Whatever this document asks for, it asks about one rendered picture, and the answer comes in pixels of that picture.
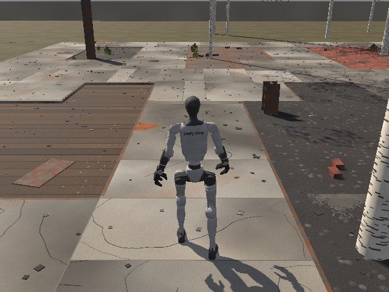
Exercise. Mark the robot right forearm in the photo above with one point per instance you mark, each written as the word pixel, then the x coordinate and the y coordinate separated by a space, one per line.
pixel 223 157

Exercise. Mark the right robot upper arm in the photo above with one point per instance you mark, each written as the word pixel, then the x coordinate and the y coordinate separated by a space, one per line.
pixel 216 137

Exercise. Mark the left robot hand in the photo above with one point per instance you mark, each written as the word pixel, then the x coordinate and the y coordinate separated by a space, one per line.
pixel 157 177

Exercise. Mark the right robot hand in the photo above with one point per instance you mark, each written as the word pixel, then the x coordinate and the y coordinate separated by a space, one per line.
pixel 219 166

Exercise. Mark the robot left forearm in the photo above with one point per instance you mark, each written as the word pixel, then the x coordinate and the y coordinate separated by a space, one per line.
pixel 162 163

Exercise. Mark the left robot upper arm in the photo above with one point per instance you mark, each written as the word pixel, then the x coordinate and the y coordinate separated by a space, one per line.
pixel 174 129

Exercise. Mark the robot torso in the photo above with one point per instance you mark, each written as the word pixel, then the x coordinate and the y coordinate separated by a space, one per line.
pixel 194 148

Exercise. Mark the right robot thigh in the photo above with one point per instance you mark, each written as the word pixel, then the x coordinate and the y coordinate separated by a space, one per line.
pixel 210 190

